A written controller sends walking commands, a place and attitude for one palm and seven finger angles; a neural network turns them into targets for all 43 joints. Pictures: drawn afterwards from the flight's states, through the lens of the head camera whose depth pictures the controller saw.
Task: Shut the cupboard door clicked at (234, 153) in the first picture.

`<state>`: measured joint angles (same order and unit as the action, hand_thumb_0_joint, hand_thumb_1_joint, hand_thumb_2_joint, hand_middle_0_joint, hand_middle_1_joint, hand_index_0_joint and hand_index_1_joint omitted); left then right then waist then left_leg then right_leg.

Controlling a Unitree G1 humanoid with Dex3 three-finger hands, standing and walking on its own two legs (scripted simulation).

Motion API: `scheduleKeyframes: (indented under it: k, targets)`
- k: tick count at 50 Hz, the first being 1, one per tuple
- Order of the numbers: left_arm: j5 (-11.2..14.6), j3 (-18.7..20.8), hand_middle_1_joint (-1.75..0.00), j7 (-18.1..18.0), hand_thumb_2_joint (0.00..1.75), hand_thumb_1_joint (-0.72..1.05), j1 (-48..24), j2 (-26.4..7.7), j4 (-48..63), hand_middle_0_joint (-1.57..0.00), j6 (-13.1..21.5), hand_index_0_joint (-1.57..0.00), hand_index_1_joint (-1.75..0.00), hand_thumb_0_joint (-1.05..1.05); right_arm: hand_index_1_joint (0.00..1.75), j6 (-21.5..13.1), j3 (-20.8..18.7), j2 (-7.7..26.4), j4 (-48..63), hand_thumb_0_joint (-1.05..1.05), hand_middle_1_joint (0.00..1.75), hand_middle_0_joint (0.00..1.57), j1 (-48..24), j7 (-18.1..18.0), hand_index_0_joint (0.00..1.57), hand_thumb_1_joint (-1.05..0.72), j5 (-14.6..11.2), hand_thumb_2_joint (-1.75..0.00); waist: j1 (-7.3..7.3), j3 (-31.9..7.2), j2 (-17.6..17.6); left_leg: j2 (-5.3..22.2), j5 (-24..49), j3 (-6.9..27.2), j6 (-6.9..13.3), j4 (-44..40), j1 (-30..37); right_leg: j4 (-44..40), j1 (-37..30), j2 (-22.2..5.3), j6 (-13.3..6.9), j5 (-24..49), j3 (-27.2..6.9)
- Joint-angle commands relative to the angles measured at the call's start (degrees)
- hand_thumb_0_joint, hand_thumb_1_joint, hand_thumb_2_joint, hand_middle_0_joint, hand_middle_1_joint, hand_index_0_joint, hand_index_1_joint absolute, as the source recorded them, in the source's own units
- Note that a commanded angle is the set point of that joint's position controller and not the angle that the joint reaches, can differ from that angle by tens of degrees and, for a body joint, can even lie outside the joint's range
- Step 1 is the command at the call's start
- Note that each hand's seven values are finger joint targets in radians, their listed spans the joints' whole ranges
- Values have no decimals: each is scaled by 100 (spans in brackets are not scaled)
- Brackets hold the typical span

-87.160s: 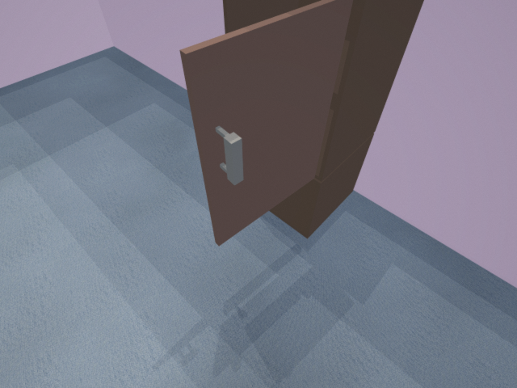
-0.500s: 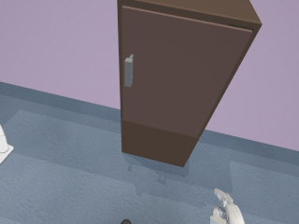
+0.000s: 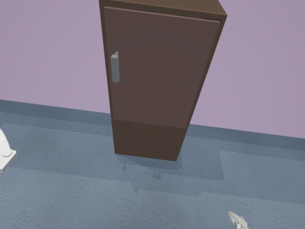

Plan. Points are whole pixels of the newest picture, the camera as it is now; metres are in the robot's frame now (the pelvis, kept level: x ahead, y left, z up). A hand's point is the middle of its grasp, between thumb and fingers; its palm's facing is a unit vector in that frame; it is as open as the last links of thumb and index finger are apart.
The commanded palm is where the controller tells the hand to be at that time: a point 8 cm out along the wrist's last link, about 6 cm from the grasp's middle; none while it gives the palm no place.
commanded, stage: stop stepping back and stand still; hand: left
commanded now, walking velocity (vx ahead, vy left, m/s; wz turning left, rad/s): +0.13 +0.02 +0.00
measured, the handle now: (116, 66) +0.75 +0.17 +0.03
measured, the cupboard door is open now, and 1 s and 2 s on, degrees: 0 0 0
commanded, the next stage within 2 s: let the arm hang, fingers relaxed in 0.40 s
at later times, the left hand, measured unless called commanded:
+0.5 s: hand (8, 161) +0.20 +0.26 +0.18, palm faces +0.38 -0.82 -0.43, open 7.5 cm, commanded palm none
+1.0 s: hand out of the picture -0.08 +0.20 -0.16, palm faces +0.06 -0.98 -0.20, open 7.2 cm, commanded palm none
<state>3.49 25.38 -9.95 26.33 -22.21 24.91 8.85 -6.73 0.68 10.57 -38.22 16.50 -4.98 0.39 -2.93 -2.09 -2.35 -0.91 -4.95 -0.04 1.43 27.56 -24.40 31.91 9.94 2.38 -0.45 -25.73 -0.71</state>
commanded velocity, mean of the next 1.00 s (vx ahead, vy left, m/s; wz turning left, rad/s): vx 0.02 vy -0.02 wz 0.00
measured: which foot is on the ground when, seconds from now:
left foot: down 0.00-1.00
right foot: down 0.00-0.26, up 0.28-0.40, down 0.42-1.00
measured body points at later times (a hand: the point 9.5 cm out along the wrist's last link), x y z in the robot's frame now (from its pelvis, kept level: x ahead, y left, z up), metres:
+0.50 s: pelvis -0.01 +0.02 +0.01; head -0.02 +0.02 +0.46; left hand +0.17 +0.31 +0.20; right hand +0.16 -0.20 -0.07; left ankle +0.08 +0.11 -0.73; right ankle -0.03 -0.07 -0.73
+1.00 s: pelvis +0.00 +0.02 +0.01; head +0.02 +0.03 +0.46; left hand -0.08 +0.25 -0.15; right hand -0.03 -0.22 -0.14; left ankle +0.07 +0.12 -0.73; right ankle -0.03 -0.07 -0.73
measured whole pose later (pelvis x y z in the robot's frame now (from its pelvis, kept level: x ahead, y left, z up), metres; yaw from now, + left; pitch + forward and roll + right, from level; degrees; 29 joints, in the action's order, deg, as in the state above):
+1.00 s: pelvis +0.00 +0.02 +0.01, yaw +1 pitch -1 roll -1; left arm -0.2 0.6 -1.2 23.5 -10.9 -63.6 -1.8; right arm 1.7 0.8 9.7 -62.3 19.7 -2.1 1.1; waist 0.2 2.8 -0.6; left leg -1.4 -6.9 1.1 1.6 25.0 -17.2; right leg 23.5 7.1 3.3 -3.0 -15.8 2.6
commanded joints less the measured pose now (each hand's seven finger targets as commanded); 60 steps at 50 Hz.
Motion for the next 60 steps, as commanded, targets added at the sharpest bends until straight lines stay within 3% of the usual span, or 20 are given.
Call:
scheduleKeyframes:
  k: [1,3,5,7,9,11,12,14,16,20,22,24,25,27,31,34,37,41,47,60]
  targets:
    - [-44,915,-30,7,90,90,1037,-1505,2175,-20,581,-20,-30,0,30,-285,-245,713,1129,0,30,20,-782,130,20,-90,25,-90,267,-1020,1163,319,-1925,267,-280,-575,246,-1155,-646,-330,-289,276,-143]
    - [83,1039,-30,-47,90,90,1313,-1503,1699,-20,498,-20,-30,0,30,-124,-313,680,1006,0,30,20,-664,135,20,-90,37,-90,214,-622,-164,111,-1385,177,-355,1087,466,-1902,701,-1330,-903,-969,-1361]
    - [25,938,-30,-140,90,90,782,-1368,1419,-20,452,-20,-30,0,30,45,-316,720,901,0,30,20,-588,93,20,-90,-2,-90,126,47,-309,227,-1152,251,-302,1969,-117,-2092,1139,-1851,-1197,-1066,-1941]
    - [-43,773,-30,-167,90,90,1,-1361,1150,-20,510,-20,-30,0,30,4,-283,794,843,0,30,20,-629,42,20,-90,-5,-90,43,350,-64,427,-1194,323,-185,1313,247,-1678,1345,-1682,-907,-621,-1386]
    - [-129,497,-30,-135,90,90,-179,-1142,572,-20,477,-20,-30,0,30,-82,-250,802,776,0,30,20,-618,-52,20,-90,-40,-90,67,463,286,404,-1200,299,-27,209,1005,-1053,1503,-919,-440,-280,-665]
    - [-132,277,-30,-77,90,90,-580,-1050,742,-20,483,-20,-30,0,30,-173,-299,976,927,0,30,20,-778,-113,20,-90,-115,-90,162,448,699,856,-1429,1033,184,-546,960,-468,1204,-263,-95,449,-277]
    - [-109,349,-30,-35,90,90,-573,-1191,791,-20,523,-20,-30,0,30,-247,-241,888,855,0,30,20,-810,-118,20,-90,-132,-90,120,258,1140,1105,-2751,1554,145,-1322,890,-33,1077,-128,48,106,13]
    - [-159,149,-30,11,90,90,-763,-964,1009,-20,500,-20,-30,0,30,-286,-176,826,863,0,30,20,-823,-110,20,-90,-36,-90,140,443,1378,1490,-3668,2477,165,-2309,266,789,774,16,133,230,-41]
    - [-185,146,-30,12,90,90,-709,-1008,1339,-20,526,-20,-30,0,30,-350,-190,761,887,0,30,20,-872,-50,20,-90,-1,-90,248,57,915,1461,-3280,2045,134,-2293,446,549,428,-13,66,233,-12]
    - [-180,358,-30,-11,90,90,96,-1134,1749,-20,467,-20,-30,0,30,-322,-186,721,1055,0,30,20,-822,55,20,-90,34,-90,238,-396,1478,902,-2604,882,-137,-1764,370,-783,-449,5,-85,629,155]
    - [-128,755,-30,-40,90,90,574,-1400,1456,-20,399,-20,-30,0,30,-210,-208,699,1079,0,30,20,-803,81,20,-90,46,-90,247,-505,1044,614,-2147,490,-203,-1139,271,-1226,-528,-245,-220,633,-126]
    - [-25,686,-30,-28,90,90,594,-1248,1253,-20,335,-20,-30,0,30,-65,-236,649,1132,0,30,20,-833,87,20,-90,20,-90,206,-295,144,384,-1507,303,-215,-119,579,-1865,394,-792,-479,-141,-1045]
    - [-581,-1928,-30,827,90,90,-57,8,-3049,-20,-430,-20,-30,0,30,-359,-398,1553,-153,0,30,20,-1078,530,20,-90,-76,-90,14,217,188,700,51,405,-37,1211,515,-868,1248,-1398,-620,2344,-766]
    - [-565,-1961,-30,962,90,90,-255,172,-3296,-20,-871,-20,-30,0,30,38,-499,1282,-326,0,30,20,-453,479,20,-90,-25,-90,74,-387,94,671,633,455,-75,1162,930,-252,1111,-1035,-577,3113,-616]
    - [-545,-2082,-30,967,90,90,-858,59,-4394,-20,-912,-20,-30,0,30,453,-334,1224,-256,0,30,20,-633,411,20,-90,66,-90,178,100,-1391,328,-171,439,-5,1404,527,-534,1007,-1222,-760,3221,-752]
    - [-508,-2219,-30,888,90,90,-1236,148,-5384,-20,-1015,-20,-30,0,30,695,-239,968,-520,0,30,20,-487,410,20,-90,133,-90,93,393,-597,325,-214,400,-45,1034,866,-685,1272,-1254,-807,2043,-727]
    - [-461,-2285,-30,862,90,90,-1124,164,-6399,-20,-1038,-20,-30,0,30,705,-137,1035,-861,0,30,20,-460,404,20,-90,155,-90,215,570,896,782,-214,1389,237,-324,593,-544,832,-541,-334,443,-457]
    - [-429,-2231,-30,895,90,90,-475,536,-7615,-20,-983,-20,-30,0,30,684,-126,817,-1349,0,30,20,-379,320,20,-90,141,-90,440,204,1554,719,-1838,1367,232,-1198,168,-775,-304,-511,-311,618,-371]
    - [-392,-2398,-30,874,90,90,-308,663,-8500,-20,-825,-20,-30,0,30,670,-130,562,-1962,0,30,20,179,257,20,-90,26,-90,251,99,373,575,-312,755,92,-611,1293,-1533,33,-744,-375,1209,-559]
    - [-394,-2502,-30,742,90,90,148,1100,-9153,-20,-849,-20,-30,0,30,720,-76,183,-2563,0,30,20,511,216,20,-90,27,-90,238,849,15,577,-535,652,126,-856,1276,-1568,427,-682,-300,896,-462]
